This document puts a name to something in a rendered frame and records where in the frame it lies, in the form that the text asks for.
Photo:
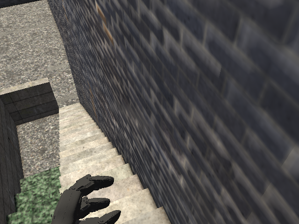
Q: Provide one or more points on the left robot hand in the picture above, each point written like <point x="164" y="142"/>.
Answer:
<point x="72" y="207"/>

